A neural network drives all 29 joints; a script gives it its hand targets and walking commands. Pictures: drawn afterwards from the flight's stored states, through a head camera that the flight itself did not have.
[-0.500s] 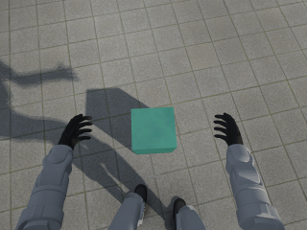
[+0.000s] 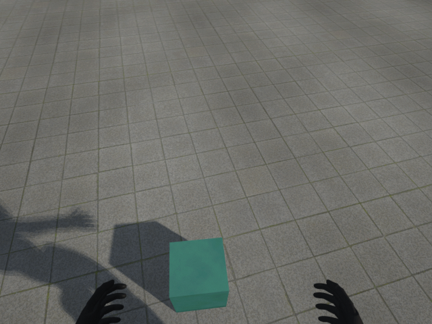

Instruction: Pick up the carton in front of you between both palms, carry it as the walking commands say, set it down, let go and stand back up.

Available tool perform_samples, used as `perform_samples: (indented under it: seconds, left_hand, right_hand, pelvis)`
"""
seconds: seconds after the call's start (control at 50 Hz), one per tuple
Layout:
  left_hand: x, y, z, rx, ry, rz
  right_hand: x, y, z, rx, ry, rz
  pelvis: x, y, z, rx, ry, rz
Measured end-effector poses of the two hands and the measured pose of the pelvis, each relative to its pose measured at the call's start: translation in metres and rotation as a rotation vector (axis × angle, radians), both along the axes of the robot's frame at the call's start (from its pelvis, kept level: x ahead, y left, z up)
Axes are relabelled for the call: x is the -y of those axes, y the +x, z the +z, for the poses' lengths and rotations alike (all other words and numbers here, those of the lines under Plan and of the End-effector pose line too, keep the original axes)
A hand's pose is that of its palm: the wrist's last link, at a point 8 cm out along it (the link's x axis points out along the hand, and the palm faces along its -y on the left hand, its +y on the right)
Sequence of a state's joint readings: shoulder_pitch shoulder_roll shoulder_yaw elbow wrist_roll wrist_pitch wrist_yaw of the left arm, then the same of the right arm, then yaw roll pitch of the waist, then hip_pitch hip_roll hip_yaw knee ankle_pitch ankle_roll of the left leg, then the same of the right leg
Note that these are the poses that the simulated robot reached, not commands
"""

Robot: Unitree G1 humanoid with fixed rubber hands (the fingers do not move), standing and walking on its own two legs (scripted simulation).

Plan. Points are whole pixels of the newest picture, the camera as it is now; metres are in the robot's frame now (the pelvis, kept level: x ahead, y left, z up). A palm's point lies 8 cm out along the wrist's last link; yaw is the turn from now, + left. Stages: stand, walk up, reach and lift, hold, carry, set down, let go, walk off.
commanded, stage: let go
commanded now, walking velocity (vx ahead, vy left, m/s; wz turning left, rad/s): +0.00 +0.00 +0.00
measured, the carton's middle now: (198, 275) +0.43 +0.08 -0.65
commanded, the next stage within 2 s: stand in 0.42 s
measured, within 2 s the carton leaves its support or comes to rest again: neither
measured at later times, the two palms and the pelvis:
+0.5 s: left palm out of the picture +0.16 +0.26 -0.07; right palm out of the picture +0.15 -0.23 -0.08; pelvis +0.01 +0.01 -0.01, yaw +2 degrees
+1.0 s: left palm out of the picture +0.08 +0.29 -0.13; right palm out of the picture +0.17 -0.22 -0.13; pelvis +0.04 +0.02 -0.03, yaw +8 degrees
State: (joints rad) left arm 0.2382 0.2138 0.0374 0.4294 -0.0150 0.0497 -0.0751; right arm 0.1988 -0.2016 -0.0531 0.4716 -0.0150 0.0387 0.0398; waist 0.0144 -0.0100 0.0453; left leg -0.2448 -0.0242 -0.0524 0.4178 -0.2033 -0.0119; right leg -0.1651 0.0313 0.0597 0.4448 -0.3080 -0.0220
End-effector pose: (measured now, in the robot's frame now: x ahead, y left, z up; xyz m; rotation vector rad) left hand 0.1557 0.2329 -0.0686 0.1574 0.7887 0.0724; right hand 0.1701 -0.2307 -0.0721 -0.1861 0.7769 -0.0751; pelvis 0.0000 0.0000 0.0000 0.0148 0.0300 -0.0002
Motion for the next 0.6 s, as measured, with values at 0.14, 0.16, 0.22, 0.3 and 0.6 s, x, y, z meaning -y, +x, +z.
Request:
perform_samples:
  seconds: [0.14,0.16,0.22,0.3,0.6]
  left_hand:
    - [0.008,0.01,0.0,0.001,0.003,-0.02]
    - [0.008,0.011,0.0,0.0,0.004,-0.021]
    - [0.008,0.012,0.0,-0.005,0.007,-0.023]
    - [0.003,0.011,0.001,-0.014,0.02,-0.019]
    - [-0.05,-0.025,-0.022,-0.043,0.158,0.088]
  right_hand:
    - [0.011,-0.011,0.006,-0.015,0.001,-0.011]
    - [0.011,-0.011,0.007,-0.016,0.002,-0.012]
    - [0.008,-0.01,0.007,-0.018,0.006,-0.009]
    - [0.003,-0.007,0.006,-0.012,0.006,-0.007]
    - [0.012,-0.041,-0.031,-0.165,-0.116,0.013]
  pelvis:
    - [0.007,0.002,0.0,0.068,0.003,-0.005]
    - [0.007,0.002,0.0,0.073,0.003,-0.006]
    - [0.006,0.003,-0.001,0.084,0.002,-0.008]
    - [0.003,0.004,-0.001,0.09,0.001,-0.006]
    - [-0.012,0.019,-0.012,-0.023,0.002,0.058]
